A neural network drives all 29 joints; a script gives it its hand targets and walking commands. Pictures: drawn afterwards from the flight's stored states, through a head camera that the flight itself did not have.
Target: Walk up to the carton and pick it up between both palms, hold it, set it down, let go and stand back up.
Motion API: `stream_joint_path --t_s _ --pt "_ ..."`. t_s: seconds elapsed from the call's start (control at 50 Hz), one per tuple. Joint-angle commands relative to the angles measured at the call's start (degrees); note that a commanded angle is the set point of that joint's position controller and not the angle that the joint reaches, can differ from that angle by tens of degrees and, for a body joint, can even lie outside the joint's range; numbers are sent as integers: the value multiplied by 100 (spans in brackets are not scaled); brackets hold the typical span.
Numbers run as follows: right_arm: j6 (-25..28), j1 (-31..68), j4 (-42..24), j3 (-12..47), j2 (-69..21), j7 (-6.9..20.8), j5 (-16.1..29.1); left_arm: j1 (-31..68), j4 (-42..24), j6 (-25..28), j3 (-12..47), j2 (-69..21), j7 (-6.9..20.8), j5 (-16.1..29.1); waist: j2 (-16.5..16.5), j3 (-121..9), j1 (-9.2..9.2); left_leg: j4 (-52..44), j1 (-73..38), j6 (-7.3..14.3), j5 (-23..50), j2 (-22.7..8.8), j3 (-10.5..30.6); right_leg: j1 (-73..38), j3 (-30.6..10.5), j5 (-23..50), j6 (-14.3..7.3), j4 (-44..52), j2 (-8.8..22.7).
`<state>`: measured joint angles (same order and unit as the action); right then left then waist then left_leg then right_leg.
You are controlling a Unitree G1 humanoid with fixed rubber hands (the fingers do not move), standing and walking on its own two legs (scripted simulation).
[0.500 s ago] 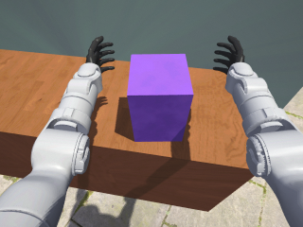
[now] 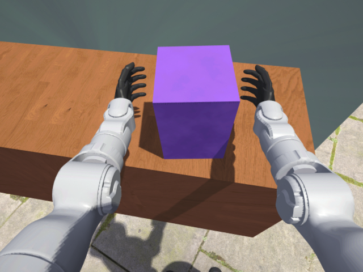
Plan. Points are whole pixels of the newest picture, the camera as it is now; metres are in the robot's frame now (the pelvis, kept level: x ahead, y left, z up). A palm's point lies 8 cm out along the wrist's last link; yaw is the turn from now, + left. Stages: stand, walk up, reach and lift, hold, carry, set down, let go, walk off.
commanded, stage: reach and lift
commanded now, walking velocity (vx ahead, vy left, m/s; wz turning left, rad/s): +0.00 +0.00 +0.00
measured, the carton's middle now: (193, 107) +0.49 +0.00 +0.04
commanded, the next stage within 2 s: none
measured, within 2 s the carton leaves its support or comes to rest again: neither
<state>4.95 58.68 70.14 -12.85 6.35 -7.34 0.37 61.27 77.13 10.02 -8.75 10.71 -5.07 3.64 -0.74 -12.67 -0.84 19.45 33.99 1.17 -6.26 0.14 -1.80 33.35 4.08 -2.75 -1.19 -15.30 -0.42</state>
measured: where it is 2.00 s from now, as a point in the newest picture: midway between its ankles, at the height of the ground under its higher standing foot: outside the picture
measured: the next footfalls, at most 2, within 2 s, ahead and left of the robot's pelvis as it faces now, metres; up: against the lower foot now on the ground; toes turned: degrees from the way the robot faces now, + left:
none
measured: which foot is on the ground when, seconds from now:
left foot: down 0.00-1.00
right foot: down 0.00-1.00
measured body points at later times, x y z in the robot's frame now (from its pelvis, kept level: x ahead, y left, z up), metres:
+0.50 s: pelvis +0.02 -0.01 +0.01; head +0.12 -0.01 +0.45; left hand +0.48 +0.13 +0.06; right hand +0.47 -0.13 +0.07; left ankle +0.01 +0.10 -0.74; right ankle +0.02 -0.11 -0.74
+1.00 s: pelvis +0.04 -0.01 +0.01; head +0.12 +0.00 +0.46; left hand +0.47 +0.13 +0.06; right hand +0.46 -0.13 +0.07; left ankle +0.01 +0.10 -0.74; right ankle +0.02 -0.11 -0.74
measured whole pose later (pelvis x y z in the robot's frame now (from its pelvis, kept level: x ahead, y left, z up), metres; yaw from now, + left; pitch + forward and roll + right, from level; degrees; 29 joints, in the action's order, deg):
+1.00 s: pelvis +0.04 -0.01 +0.01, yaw +3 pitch +10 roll +0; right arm 7.9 41.6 41.8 -36.4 -14.2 -4.7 -31.5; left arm 46.7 48.9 3.6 -35.2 -8.5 -0.4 -29.0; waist -0.5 -0.5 -1.9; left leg 8.0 13.2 0.7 -5.0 0.7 0.8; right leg 11.7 6.1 -2.4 -1.0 -3.8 -0.5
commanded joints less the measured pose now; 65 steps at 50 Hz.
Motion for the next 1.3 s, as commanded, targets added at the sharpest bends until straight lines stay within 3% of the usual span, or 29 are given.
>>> stream_joint_path --t_s 0.0,0.04,0.08,0.1,0.16,0.2,0.28,0.32,0.36,0.4,0.54,0.6,0.62,0.68,0.78,0.84,0.88,0.94,0.96,0.98,1.1,1.14,1.2,1.28 --pt "216 2701 -1247 127 285 -69 147 2671 -704 419 -179 590 50 66 275 -3417 -65 57 -1141 -72 1314 -28 37 -2425 -235 1668 254 -416 -35" --pt "330 2514 -1354 2 207 -75 -8 2557 -1028 566 -250 479 44 -179 -53 -3970 -37 100 -1359 -139 1838 40 29 -2517 -228 2173 225 -446 -64" --pt "364 2522 -1541 -298 213 -33 -287 2651 -1452 607 -446 353 23 -510 -427 -4377 34 114 -1877 -275 2112 48 63 -2292 -74 2132 138 -305 -160" --pt "330 2427 -1638 -336 31 -3 -423 2513 -1366 549 -576 302 30 -687 -295 -4236 12 130 -2088 -281 2176 75 46 -2155 -50 2039 142 -196 -197" --pt "219 2235 -1893 -859 -102 2 -955 2383 -1776 322 -1025 138 40 -1249 -472 -3967 37 23 -2310 -325 2033 127 38 -2079 21 1752 104 43 -235" --pt "118 2109 -2065 -1127 -501 51 -1423 2164 -1854 123 -1375 -253 92 -1633 -302 -3714 27 -144 -2382 -272 1801 125 96 -2203 69 1550 122 188 -235" --pt "340 2035 -2698 -1796 -1616 230 -2715 2358 -2690 131 -1851 -1187 226 -2514 -202 -4294 -59 -269 -2526 -280 2217 172 167 -2579 128 2243 122 222 -270" --pt "409 1887 -2687 -1953 -2272 379 -3268 2045 -2565 10 -2083 -1853 363 -3091 -285 -4029 0 -394 -2409 -260 2128 214 177 -2931 150 2383 156 273 -234" --pt "338 1619 -2432 -1865 -3199 640 -3756 1924 -2312 -130 -1976 -2688 601 -3349 -156 -3521 -81 -505 -2327 -238 1850 139 250 -3223 168 2308 181 284 -157" --pt "415 1433 -2451 -1489 -3733 793 -3729 1733 -2319 -191 -1537 -3328 774 -3183 -61 -3508 -179 -526 -2478 -256 2102 79 316 -3490 144 2752 192 216 -115" --pt "444 1193 -2658 -907 -3994 820 -3414 1230 -2380 -279 -1587 -3401 1019 -3234 77 -2604 27 -838 -1875 -14 1999 98 290 -4759 -7 3914 337 -107 30" --pt "556 1206 -2761 -651 -4143 754 -3323 1319 -2503 -203 -1304 -3531 1079 -3073 209 -2749 -39 -809 -1726 35 2118 109 281 -5077 -38 4337 392 -232 19" --pt "609 1141 -2694 -664 -4176 745 -3262 1297 -2585 -166 -1305 -3648 1070 -3101 28 -2787 -24 -791 -1775 -12 2260 134 311 -5110 -39 4461 371 -220 22" --pt "622 941 -2598 -633 -4294 709 -3292 1131 -2547 -209 -1281 -3762 1096 -3203 96 -2508 -55 -851 -1900 -2 2312 125 287 -5067 -11 4444 401 -157 -3" --pt "640 878 -2640 -766 -4185 794 -3305 1092 -2881 -274 -1195 -3930 1020 -3243 -204 -2522 -16 -778 -2491 -203 2503 64 347 -4557 56 3808 275 129 -77" --pt "523 718 -2611 -853 -4135 783 -3377 873 -2737 -397 -1358 -3919 1077 -3363 -89 -2044 -85 -893 -2420 -174 2142 65 339 -4620 98 3516 304 211 -46" --pt "473 694 -2714 -814 -4060 773 -3409 828 -2845 -451 -1403 -3857 1088 -3376 22 -2008 6 -929 -2399 -133 2035 54 318 -4630 96 3380 306 206 -49" --pt "494 767 -2861 -865 -4057 831 -3383 820 -2929 -440 -1337 -3958 1076 -3404 -210 -2371 23 -924 -2638 -243 2126 36 334 -4493 151 3292 299 299 -49" --pt "463 769 -2858 -911 -4029 845 -3455 885 -2956 -453 -1382 -3862 1067 -3404 -77 -2219 -10 -928 -2698 -252 2075 34 312 -4421 197 3148 296 297 -86" --pt "487 748 -2896 -853 -4046 841 -3416 911 -2965 -440 -1342 -3902 1072 -3382 -6 -2204 -59 -890 -2723 -245 2168 31 320 -4420 183 3224 298 299 -94" --pt "535 771 -2797 -810 -4106 830 -3394 898 -2850 -398 -1566 -3880 1063 -3471 -36 -2087 135 -966 -2174 -166 2133 82 263 -4881 56 3630 284 202 -2" --pt "489 626 -2665 -756 -4088 813 -3383 816 -2807 -462 -1496 -3891 1081 -3479 106 -2022 39 -976 -2241 -106 2150 44 295 -4817 50 3686 340 154 -5" --pt "524 743 -2874 -684 -4116 813 -3306 955 -2922 -410 -1443 -3887 1081 -3372 75 -2271 70 -956 -2218 -99 2110 66 266 -4805 82 3707 347 122 -3" --pt "585 714 -2680 -757 -4110 796 -3377 964 -2757 -325 -1526 -3880 1087 -3462 -55 -2187 35 -1014 -2020 -87 2085 68 291 -4881 20 3854 330 105 37"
